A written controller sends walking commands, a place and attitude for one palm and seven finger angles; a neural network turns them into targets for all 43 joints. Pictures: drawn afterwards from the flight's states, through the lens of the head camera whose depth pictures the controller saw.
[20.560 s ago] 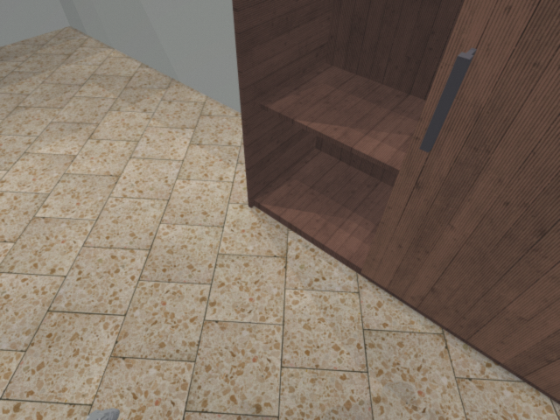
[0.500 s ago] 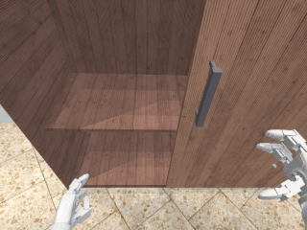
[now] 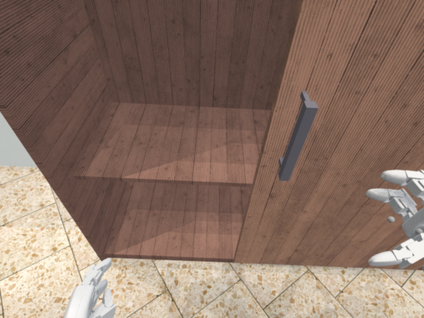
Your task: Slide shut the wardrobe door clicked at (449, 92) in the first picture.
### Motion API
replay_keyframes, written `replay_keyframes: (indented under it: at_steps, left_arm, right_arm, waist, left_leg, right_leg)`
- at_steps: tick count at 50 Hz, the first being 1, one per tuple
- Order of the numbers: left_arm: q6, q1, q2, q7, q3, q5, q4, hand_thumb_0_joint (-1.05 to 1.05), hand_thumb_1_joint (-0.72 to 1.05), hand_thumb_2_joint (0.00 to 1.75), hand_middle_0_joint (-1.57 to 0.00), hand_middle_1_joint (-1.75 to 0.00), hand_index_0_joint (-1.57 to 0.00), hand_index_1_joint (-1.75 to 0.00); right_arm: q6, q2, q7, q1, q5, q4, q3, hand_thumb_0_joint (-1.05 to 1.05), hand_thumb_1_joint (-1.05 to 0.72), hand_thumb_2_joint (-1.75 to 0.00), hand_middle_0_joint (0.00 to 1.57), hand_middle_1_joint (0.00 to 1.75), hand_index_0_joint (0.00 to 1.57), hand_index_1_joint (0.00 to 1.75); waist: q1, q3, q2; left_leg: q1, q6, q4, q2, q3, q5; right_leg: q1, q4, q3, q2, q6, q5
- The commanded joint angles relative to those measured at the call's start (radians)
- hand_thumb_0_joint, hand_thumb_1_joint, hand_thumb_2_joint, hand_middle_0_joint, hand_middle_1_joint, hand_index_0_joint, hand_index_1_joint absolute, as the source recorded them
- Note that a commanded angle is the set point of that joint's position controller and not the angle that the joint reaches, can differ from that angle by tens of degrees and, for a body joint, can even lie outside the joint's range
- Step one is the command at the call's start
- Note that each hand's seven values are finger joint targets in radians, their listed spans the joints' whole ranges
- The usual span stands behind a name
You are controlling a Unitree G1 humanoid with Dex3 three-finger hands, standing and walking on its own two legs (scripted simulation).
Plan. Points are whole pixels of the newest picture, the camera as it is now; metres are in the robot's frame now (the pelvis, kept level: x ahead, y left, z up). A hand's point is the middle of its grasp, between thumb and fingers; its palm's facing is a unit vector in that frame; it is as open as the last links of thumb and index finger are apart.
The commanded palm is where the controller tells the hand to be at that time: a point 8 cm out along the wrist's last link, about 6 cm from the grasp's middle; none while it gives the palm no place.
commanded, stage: raise the hand with hooked fingers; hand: right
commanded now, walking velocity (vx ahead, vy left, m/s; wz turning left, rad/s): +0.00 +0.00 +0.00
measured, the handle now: (293, 139) +0.48 -0.16 +0.09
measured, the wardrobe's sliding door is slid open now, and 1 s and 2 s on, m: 0.60 0.60 0.60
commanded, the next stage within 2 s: move the hooked fingers beside the handle in 0.20 s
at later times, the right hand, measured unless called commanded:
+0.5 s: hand (383, 215) +0.27 -0.26 +0.12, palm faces +0.06 +1.00 -0.04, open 14.0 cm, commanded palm +0.26 -0.31 +0.12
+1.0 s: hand (356, 183) +0.35 -0.25 +0.11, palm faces +0.04 +1.00 -0.02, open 14.0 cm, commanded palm +0.32 -0.30 +0.11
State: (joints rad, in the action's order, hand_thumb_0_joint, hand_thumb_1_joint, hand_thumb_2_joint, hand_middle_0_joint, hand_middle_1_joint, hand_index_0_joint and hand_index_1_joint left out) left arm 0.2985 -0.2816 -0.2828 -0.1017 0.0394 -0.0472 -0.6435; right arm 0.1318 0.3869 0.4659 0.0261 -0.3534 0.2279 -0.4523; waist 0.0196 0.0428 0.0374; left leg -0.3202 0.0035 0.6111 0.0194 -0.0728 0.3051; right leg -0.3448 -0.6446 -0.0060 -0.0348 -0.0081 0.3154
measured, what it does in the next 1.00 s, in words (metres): stands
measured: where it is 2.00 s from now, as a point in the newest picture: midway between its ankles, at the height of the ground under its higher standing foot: outside the picture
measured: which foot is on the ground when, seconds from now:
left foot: down 0.00-1.00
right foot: down 0.00-1.00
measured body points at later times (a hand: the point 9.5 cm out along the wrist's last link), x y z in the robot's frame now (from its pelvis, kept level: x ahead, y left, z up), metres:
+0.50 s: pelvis -0.01 +0.00 +0.00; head -0.01 +0.02 +0.45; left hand +0.17 +0.25 -0.07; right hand +0.26 -0.32 +0.13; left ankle +0.01 +0.12 -0.73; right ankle +0.01 -0.12 -0.73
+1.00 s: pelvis +0.01 +0.00 +0.00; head +0.03 +0.01 +0.45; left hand +0.14 +0.26 -0.09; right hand +0.34 -0.30 +0.11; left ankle +0.01 +0.12 -0.73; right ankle +0.01 -0.12 -0.73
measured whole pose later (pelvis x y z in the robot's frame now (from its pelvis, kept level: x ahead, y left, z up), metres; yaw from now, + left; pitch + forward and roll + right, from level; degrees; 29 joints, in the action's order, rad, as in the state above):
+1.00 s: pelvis +0.01 +0.00 +0.00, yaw +0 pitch +4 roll +1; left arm 0.25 -0.30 -0.28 -0.11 0.04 -0.05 -0.66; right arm 0.15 0.40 0.42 -0.27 -0.27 0.53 -0.41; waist -0.01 0.04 0.04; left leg -0.38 0.00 0.63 0.02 -0.07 0.31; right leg -0.40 -0.65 -0.01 -0.03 -0.01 0.32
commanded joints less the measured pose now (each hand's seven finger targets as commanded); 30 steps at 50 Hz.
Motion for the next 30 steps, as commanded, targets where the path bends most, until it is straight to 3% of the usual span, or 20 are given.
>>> replay_keyframes:
  at_steps: [1,2,5,7,10,13,17,19,21,23,25,27,30]
  left_arm:
    - [0.069,0.116,-0.122,-0.010,-0.041,-0.003,0.143,0.00,0.90,0.90,-0.20,-0.30,-0.20,-0.30]
    - [0.066,0.112,-0.125,-0.013,-0.042,-0.004,0.138,0.00,0.90,0.90,-0.20,-0.30,-0.20,-0.30]
    - [0.068,0.119,-0.130,-0.020,-0.041,-0.015,0.148,0.00,0.90,0.90,-0.20,-0.30,-0.20,-0.30]
    - [0.071,0.122,-0.131,-0.022,-0.039,-0.014,0.156,0.00,0.90,0.90,-0.20,-0.30,-0.20,-0.30]
    - [0.075,0.121,-0.132,-0.023,-0.043,-0.010,0.159,0.00,0.90,0.90,-0.20,-0.30,-0.20,-0.30]
    - [0.078,0.127,-0.127,-0.022,-0.040,-0.005,0.153,0.00,0.90,0.90,-0.20,-0.30,-0.20,-0.30]
    - [0.079,0.124,-0.126,-0.024,-0.038,-0.008,0.137,0.00,0.90,0.90,-0.20,-0.30,-0.20,-0.30]
    - [0.080,0.125,-0.123,-0.029,-0.034,-0.013,0.132,0.00,0.90,0.90,-0.20,-0.30,-0.20,-0.30]
    - [0.082,0.120,-0.124,-0.035,-0.034,-0.015,0.131,0.00,0.90,0.90,-0.20,-0.30,-0.20,-0.30]
    - [0.079,0.110,-0.131,-0.037,-0.038,-0.013,0.131,0.00,0.90,0.90,-0.20,-0.30,-0.20,-0.30]
    - [0.073,0.109,-0.134,-0.042,-0.037,-0.010,0.124,0.00,0.90,0.90,-0.20,-0.30,-0.20,-0.30]
    - [0.068,0.109,-0.133,-0.040,-0.034,-0.008,0.122,0.00,0.90,0.90,-0.20,-0.30,-0.20,-0.30]
    - [0.065,0.105,-0.123,-0.037,-0.036,-0.007,0.127,0.00,0.90,0.90,-0.20,-0.30,-0.20,-0.30]
  right_arm:
    - [0.082,0.293,-0.025,-0.271,-0.017,-0.161,-0.120,0.00,0.50,-0.30,0.30,1.20,0.30,1.20]
    - [0.066,0.284,-0.016,-0.263,-0.016,-0.131,-0.109,0.00,0.50,-0.30,0.30,1.20,0.30,1.20]
    - [0.028,0.252,0.022,-0.272,-0.013,-0.101,-0.045,0.00,0.50,-0.30,0.30,1.20,0.30,1.20]
    - [0.025,0.257,0.033,-0.275,-0.014,-0.119,-0.040,0.00,0.50,-0.30,0.30,1.20,0.30,1.20]
    - [0.044,0.301,0.029,-0.277,-0.027,-0.155,-0.097,0.00,0.50,-0.30,0.30,1.20,0.30,1.20]
    - [0.074,0.320,0.013,-0.279,-0.039,-0.162,-0.137,0.00,0.50,-0.30,0.30,1.20,0.30,1.20]
    - [0.074,0.298,-0.002,-0.307,-0.020,-0.125,-0.107,0.00,0.50,-0.30,0.30,1.20,0.30,1.20]
    - [0.066,0.246,0.002,-0.409,-0.004,-0.118,-0.023,0.00,0.50,-0.30,0.30,1.20,0.30,1.20]
    - [0.058,0.224,0.005,-0.432,0.006,-0.099,0.015,0.00,0.50,-0.30,0.30,1.20,0.30,1.20]
    - [0.050,0.263,0.003,-0.415,0.011,-0.067,-0.017,0.00,0.50,-0.30,0.30,1.20,0.30,1.20]
    - [0.057,0.290,-0.002,-0.485,0.017,-0.044,-0.035,0.00,0.50,-0.30,0.30,1.20,0.30,1.20]
    - [0.066,0.318,-0.011,-0.489,0.017,-0.025,-0.063,0.00,0.50,-0.30,0.30,1.20,0.30,1.20]
    - [0.079,0.310,-0.024,-0.534,0.022,-0.015,-0.063,0.00,0.50,-0.30,0.30,1.20,0.30,1.20]
  waist:
    - [0.005,0.116,0.101]
    - [0.000,0.099,0.068]
    - [-0.007,0.083,0.046]
    - [-0.004,0.097,0.036]
    - [0.002,0.158,-0.016]
    - [0.010,0.170,0.006]
    - [0.001,0.113,0.036]
    - [-0.028,0.090,0.066]
    - [-0.033,0.088,0.067]
    - [-0.026,0.121,0.016]
    - [-0.029,0.137,-0.004]
    - [-0.017,0.148,0.012]
    - [-0.016,0.201,0.049]
  left_leg:
    - [0.021,0.016,-0.105,-0.028,0.012,-0.127]
    - [0.024,0.014,-0.115,-0.027,0.019,-0.123]
    - [0.010,0.009,-0.126,-0.023,0.024,-0.080]
    - [0.023,0.010,-0.132,-0.021,0.033,-0.072]
    - [0.042,0.004,-0.127,-0.022,0.035,-0.075]
    - [0.060,0.006,-0.122,-0.020,0.043,-0.101]
    - [0.027,0.007,-0.125,-0.021,0.039,-0.081]
    - [-0.012,0.004,-0.128,-0.021,0.036,-0.063]
    - [-0.022,0.006,-0.130,-0.022,0.031,-0.044]
    - [0.001,0.004,-0.131,-0.021,0.041,-0.044]
    - [0.003,0.003,-0.123,-0.018,0.040,-0.051]
    - [0.017,0.006,-0.122,-0.017,0.045,-0.051]
    - [0.032,0.007,-0.103,-0.016,0.037,-0.115]
  right_leg:
    - [0.076,0.118,0.025,0.037,0.033,-0.135]
    - [0.065,0.113,0.022,0.038,0.037,-0.125]
    - [0.051,0.123,0.024,0.038,0.038,-0.084]
    - [0.053,0.116,0.023,0.038,0.042,-0.086]
    - [0.066,0.111,0.028,0.040,0.042,-0.097]
    - [0.068,0.103,0.024,0.040,0.041,-0.120]
    - [0.060,0.109,0.022,0.037,0.038,-0.094]
    - [0.074,0.117,0.024,0.038,0.039,-0.067]
    - [0.080,0.122,0.032,0.037,0.039,-0.051]
    - [0.067,0.113,0.033,0.037,0.041,-0.055]
    - [0.066,0.110,0.035,0.038,0.040,-0.064]
    - [0.056,0.107,0.033,0.040,0.038,-0.070]
    - [0.085,0.104,0.029,0.041,0.036,-0.115]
